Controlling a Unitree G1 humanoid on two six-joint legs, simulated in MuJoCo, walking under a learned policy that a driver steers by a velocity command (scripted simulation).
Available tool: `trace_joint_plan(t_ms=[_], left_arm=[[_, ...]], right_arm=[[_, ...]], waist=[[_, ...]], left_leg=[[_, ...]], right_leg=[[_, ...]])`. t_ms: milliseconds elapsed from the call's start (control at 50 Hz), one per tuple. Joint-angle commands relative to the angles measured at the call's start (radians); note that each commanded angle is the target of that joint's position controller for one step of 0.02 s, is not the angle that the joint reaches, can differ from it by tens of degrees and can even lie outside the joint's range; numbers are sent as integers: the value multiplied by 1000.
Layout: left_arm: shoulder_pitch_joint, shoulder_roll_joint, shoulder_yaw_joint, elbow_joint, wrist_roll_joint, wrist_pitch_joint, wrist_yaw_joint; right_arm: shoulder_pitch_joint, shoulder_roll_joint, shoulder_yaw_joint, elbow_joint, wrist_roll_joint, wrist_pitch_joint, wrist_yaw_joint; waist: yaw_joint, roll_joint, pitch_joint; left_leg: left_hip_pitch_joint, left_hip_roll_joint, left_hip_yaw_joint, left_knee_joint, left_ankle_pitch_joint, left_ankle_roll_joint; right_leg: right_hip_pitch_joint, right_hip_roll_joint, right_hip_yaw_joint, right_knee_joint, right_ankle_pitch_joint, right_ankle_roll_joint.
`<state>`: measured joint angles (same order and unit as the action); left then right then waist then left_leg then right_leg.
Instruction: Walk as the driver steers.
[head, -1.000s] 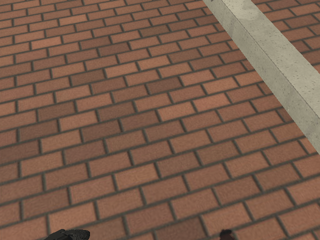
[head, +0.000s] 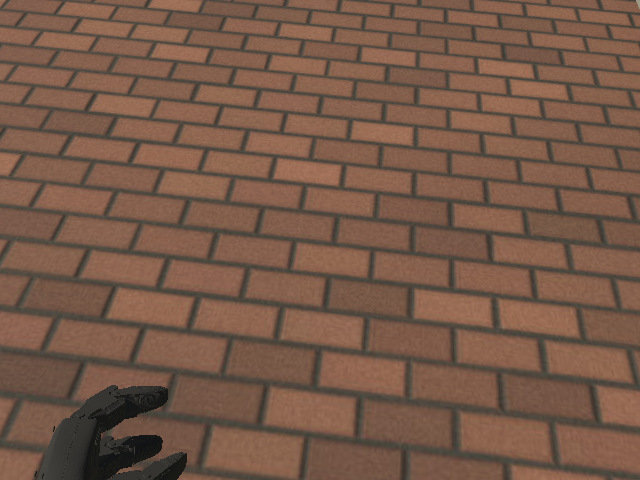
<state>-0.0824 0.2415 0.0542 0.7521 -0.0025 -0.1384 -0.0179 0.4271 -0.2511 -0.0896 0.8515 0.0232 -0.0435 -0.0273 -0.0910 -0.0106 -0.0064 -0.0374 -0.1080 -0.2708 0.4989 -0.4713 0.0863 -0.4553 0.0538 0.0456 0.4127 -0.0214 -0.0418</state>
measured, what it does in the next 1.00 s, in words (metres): walks ahead: left foot, then right foot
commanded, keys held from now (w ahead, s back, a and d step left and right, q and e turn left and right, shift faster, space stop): w+q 0.10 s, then w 0.02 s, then no key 0.88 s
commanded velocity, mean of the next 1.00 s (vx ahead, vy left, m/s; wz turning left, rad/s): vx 0.18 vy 0.00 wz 0.19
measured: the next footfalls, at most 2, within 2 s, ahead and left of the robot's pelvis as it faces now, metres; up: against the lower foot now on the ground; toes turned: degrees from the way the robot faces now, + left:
left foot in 0.42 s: +0.33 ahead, +0.15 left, +0.00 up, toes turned +8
right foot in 0.72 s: +0.30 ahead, -0.11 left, +0.00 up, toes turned +8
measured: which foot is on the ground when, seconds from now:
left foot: down 0.00-0.00, up 0.02-0.40, down 0.42-1.00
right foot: down 0.00-0.44, up 0.46-0.70, down 0.72-1.00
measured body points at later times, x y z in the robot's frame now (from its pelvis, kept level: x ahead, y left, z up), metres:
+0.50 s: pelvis +0.21 +0.03 +0.00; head +0.25 +0.05 +0.45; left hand +0.21 +0.31 -0.14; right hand +0.46 -0.17 -0.08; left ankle +0.29 +0.14 -0.72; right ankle +0.12 -0.12 -0.69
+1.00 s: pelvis +0.26 +0.01 +0.01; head +0.27 +0.01 +0.46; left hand +0.29 +0.27 -0.13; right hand +0.40 -0.23 -0.13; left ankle +0.29 +0.15 -0.72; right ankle +0.26 -0.11 -0.72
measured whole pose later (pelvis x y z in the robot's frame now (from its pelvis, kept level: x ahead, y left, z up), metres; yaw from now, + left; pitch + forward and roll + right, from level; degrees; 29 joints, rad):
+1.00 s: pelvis +0.26 +0.01 +0.01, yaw +9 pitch -1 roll +0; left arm 0.20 0.22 0.02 1.01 0.01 -0.02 0.03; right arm 0.17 -0.23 -0.05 0.95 -0.01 0.00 -0.02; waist 0.00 0.01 0.03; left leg -0.29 0.00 -0.02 0.49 -0.18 -0.01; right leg -0.19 -0.02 -0.01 0.53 -0.31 0.01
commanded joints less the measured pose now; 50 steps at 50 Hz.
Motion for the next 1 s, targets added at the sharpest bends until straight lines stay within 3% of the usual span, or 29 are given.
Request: trace_joint_plan(t_ms=[20,40,60,80,100,140,200,240,280,360,400,420,440,460,480,500,520,540,580,620,680,720,740,760,780,800,840,880,1000], left_arm=[[409,273,84,32,17,2,14],[385,182,65,28,-8,10,11],[323,117,49,7,-12,17,15],[266,104,41,1,-5,25,15],[237,89,35,8,2,28,13],[235,82,28,28,16,22,7],[232,118,35,60,9,17,5],[219,149,43,67,3,29,12],[235,161,43,82,-7,44,19],[288,191,41,122,-23,60,22],[278,197,40,131,-32,67,25],[312,177,33,141,-25,65,23],[326,137,15,124,6,58,23],[461,51,-21,144,16,57,13],[454,109,-9,165,-1,74,8],[393,145,0,148,-18,90,10],[351,141,3,146,-18,109,22],[330,147,7,143,-8,128,35],[351,129,8,156,-3,157,52],[371,103,4,175,2,164,59],[357,85,1,186,10,165,54],[349,86,-1,187,34,163,45],[332,124,1,173,38,161,45],[291,184,14,176,19,159,49],[260,145,6,175,19,150,46],[239,117,-4,176,27,138,46],[224,107,-9,182,23,119,45],[264,110,-10,201,13,109,47],[308,103,-14,232,8,115,50]], right_arm=[[60,-9,16,-118,10,-24,11],[72,-109,3,-93,26,-24,4],[-34,-169,-13,-107,20,-19,4],[-102,-166,-17,-122,9,-15,2],[-143,-151,-20,-137,-4,-15,3],[-135,-97,-15,-151,3,-11,10],[-164,-47,-1,-179,-7,-5,7],[-195,-30,14,-188,-16,-8,16],[-246,-27,23,-191,-13,-14,30],[-336,-76,17,-219,-20,-14,45],[-287,-104,5,-200,-32,-15,45],[-241,-146,-9,-183,-40,-14,37],[-165,-218,-23,-180,-55,-11,25],[-168,-196,-4,-181,-71,-2,21],[-159,-107,19,-171,-48,7,31],[-206,-94,25,-169,-35,9,40],[-259,-102,24,-168,-33,10,41],[-311,-114,22,-171,-34,13,40],[-383,-137,12,-171,-48,22,31],[-400,-115,16,-160,-51,23,25],[-409,-91,24,-131,-40,27,17],[-367,-60,34,-93,-34,30,16],[-342,-54,37,-76,-40,31,16],[-309,-53,32,-77,-39,32,15],[-340,-62,31,-69,-44,33,8],[-346,-71,25,-63,-39,34,3],[-322,-77,21,-33,-42,37,-4],[-311,-73,20,-7,-40,34,0],[-296,-71,19,59,-30,29,2]], waist=[[157,-272,-403],[163,-233,-343],[181,-127,-189],[162,-40,-92],[143,-24,-27],[104,-61,-1],[77,-62,1],[78,-66,-37],[99,-74,-58],[114,-81,-60],[72,-71,-78],[59,-37,-106],[45,66,-203],[88,253,-330],[63,198,-376],[66,156,-283],[79,105,-216],[94,95,-159],[134,142,-117],[138,154,-126],[144,151,-115],[146,120,-77],[125,68,-25],[67,-68,20],[81,-106,41],[72,-121,50],[69,-112,52],[83,-61,37],[103,3,-1]], left_leg=[[-596,-12,41,636,-24,-54],[-719,74,45,779,-108,-56],[-755,114,66,813,-19,-61],[-725,151,105,793,60,-65],[-704,176,117,749,104,-65],[-630,200,136,690,127,-61],[-610,188,171,531,134,-89],[-544,184,207,376,272,-96],[-442,161,248,234,425,-93],[-387,137,241,72,456,-64],[-270,111,260,-49,515,-30],[-154,119,250,-92,659,-2],[51,278,106,-13,1127,59],[265,507,-129,17,1377,257],[224,497,-160,-11,1222,275],[150,440,-108,-42,1059,233],[62,403,-74,-75,909,192],[-47,385,-49,-117,783,169],[-231,335,15,-182,611,142],[-290,307,60,-202,505,135],[-338,279,87,-207,257,102],[-386,229,109,-202,16,22],[-405,194,132,-160,-42,-26],[-338,130,202,-138,32,-64],[-218,113,231,-83,133,-86],[-160,114,235,-53,202,-84],[-136,125,225,-47,266,-70],[-150,131,218,-56,303,-61],[-138,137,222,-45,436,-65]], right_leg=[[943,-452,603,-9,-116,-287],[897,-483,707,-64,-307,-276],[747,-431,555,-93,-311,-223],[592,-386,425,-125,-221,-186],[480,-350,344,-155,-131,-171],[369,-297,228,-197,38,-160],[323,-296,95,-186,480,-188],[310,-266,5,-183,551,-176],[287,-229,-57,-184,529,-152],[373,-260,-32,-108,441,-119],[376,-243,-33,-3,398,-81],[345,-198,-50,94,360,-47],[221,-138,-100,281,110,8],[14,-64,-76,529,-545,69],[-1,-91,14,600,-704,84],[-50,-111,20,631,-691,92],[-68,-126,11,613,-649,97],[-44,-137,10,570,-597,106],[87,-121,-19,484,-497,119],[174,-109,-37,402,-409,114],[278,-95,-57,224,-238,86],[348,-100,-52,85,-148,49],[322,-165,20,13,-184,17],[173,-186,36,-16,-387,-23],[45,-174,55,-84,-545,-24],[3,-172,60,-117,-560,-5],[24,-155,39,-107,-467,25],[88,-141,20,-69,-378,29],[178,-121,-6,-20,-203,16]])
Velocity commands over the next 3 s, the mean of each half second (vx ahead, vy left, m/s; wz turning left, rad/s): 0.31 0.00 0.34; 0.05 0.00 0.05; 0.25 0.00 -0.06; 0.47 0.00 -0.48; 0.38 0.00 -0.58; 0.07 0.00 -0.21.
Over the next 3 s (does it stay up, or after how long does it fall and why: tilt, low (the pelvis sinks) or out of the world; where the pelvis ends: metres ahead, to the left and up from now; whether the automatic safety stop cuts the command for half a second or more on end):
stays up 0.96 -0.08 0.01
